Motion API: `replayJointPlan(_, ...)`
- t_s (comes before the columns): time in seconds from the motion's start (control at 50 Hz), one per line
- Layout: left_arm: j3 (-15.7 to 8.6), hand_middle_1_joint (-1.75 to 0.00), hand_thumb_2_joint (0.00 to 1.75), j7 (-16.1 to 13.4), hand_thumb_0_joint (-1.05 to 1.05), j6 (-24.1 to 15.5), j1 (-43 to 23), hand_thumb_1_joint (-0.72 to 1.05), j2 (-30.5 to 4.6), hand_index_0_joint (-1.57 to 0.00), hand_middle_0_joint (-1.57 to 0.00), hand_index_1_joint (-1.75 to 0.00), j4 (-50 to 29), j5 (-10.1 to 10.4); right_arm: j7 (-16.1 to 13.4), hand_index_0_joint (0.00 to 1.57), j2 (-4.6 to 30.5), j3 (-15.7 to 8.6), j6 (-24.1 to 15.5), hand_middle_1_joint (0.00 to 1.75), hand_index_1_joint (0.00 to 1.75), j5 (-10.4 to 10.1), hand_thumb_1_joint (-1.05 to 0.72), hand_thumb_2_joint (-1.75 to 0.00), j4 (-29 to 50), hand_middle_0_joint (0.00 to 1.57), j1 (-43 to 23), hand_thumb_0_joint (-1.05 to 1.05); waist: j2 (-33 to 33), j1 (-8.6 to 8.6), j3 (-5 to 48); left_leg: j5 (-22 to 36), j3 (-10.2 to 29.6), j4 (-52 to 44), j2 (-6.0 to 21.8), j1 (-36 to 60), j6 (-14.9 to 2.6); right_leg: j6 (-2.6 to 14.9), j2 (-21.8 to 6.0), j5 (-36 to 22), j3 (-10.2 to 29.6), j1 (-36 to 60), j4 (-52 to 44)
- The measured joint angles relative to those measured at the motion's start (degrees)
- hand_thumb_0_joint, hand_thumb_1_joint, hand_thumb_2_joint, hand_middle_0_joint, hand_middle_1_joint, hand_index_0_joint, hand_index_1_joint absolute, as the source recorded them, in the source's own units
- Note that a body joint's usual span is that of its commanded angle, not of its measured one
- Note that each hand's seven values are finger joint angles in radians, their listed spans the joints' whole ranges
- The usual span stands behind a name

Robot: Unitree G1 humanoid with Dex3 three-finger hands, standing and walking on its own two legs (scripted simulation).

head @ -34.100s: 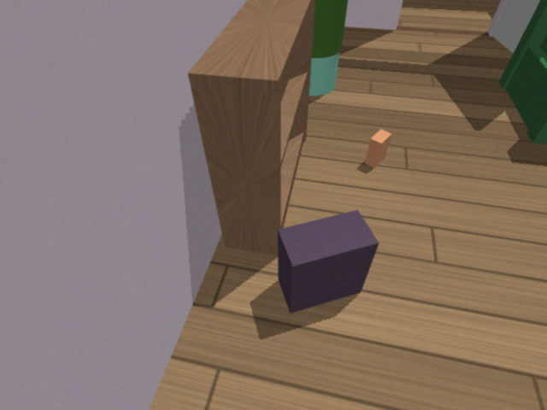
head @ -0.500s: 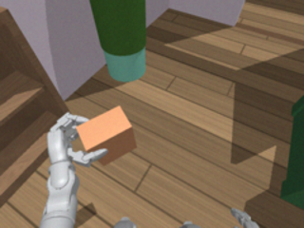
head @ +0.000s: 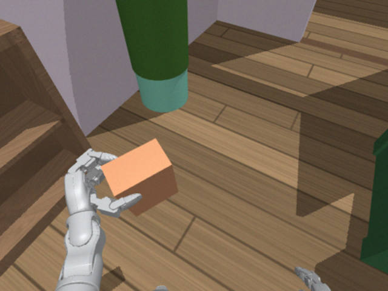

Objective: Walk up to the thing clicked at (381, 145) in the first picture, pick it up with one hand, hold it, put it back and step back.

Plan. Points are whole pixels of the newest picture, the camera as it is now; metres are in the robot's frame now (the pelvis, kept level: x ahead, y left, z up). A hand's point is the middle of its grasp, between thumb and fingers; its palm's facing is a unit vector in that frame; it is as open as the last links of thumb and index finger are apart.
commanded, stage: hold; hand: left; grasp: from above
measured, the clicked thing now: (145, 181) +0.37 +0.13 +0.00
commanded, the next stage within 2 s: crouch in 1.62 s
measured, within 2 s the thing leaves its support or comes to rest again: neither
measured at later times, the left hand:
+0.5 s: hand (113, 177) +0.34 +0.18 +0.06, palm faces +0.29 -0.96 -0.02, open 10.3 cm
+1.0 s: hand (109, 180) +0.33 +0.18 +0.07, palm faces +0.28 -0.96 -0.03, open 10.3 cm
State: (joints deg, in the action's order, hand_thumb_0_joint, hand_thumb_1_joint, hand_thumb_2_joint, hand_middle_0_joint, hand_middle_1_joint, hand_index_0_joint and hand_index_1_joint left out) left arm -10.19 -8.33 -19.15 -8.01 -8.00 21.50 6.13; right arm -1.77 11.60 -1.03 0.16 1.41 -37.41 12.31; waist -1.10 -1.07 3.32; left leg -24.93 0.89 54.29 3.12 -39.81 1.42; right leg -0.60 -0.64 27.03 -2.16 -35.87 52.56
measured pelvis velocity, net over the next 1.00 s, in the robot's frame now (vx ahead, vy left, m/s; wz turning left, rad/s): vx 0.00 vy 0.00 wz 0.00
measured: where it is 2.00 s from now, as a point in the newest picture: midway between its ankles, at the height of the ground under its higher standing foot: outside the picture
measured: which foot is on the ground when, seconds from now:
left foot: down 0.00-1.00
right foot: down 0.00-1.00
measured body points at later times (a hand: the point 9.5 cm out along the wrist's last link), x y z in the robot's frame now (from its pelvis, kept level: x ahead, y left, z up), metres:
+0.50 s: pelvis +0.01 +0.00 +0.01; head +0.06 +0.00 +0.46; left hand +0.32 +0.23 +0.07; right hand +0.14 -0.25 -0.10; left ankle +0.02 +0.13 -0.69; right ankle -0.01 -0.13 -0.69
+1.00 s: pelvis +0.00 +0.00 +0.01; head +0.05 +0.00 +0.46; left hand +0.31 +0.23 +0.07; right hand +0.13 -0.24 -0.10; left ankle +0.02 +0.13 -0.69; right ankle -0.01 -0.13 -0.69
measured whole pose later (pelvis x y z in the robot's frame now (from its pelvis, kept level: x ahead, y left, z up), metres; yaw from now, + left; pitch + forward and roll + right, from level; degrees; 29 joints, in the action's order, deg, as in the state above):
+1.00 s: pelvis +0.00 +0.00 +0.01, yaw +0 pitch +8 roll -1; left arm -9.7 -7.2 -18.6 -6.5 -8.0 20.5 6.4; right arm -1.1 11.8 -1.2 -0.1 0.9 -37.6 12.3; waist -1.3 -0.9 2.0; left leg -23.0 0.7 49.7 3.0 -34.4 1.5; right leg -0.5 -0.6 25.1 -2.1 -30.6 48.2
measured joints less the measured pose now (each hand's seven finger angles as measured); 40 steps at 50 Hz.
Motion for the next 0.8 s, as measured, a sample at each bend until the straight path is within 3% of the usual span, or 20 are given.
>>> replayJointPlan(0.8, 0.5, -1.13, 0.84, 0.6, -0.01, 0.8, 2.2, -0.57, 0.3, -0.89, -0.80, -1.15, -1.3, 0.1, 0.4, 0.20, 0.1, -0.2, -0.2, 0.30, 0.30, -0.3, -0.95, -0.91, -0.1, 0.20, -0.4, 0.01, 0.0, 0.16, -0.8, 1.6, 0.0, -4.2, 0.0, 5.2, 0.14, 0.11, 0.1, -1.5, -0.1, 5.1, -4.1)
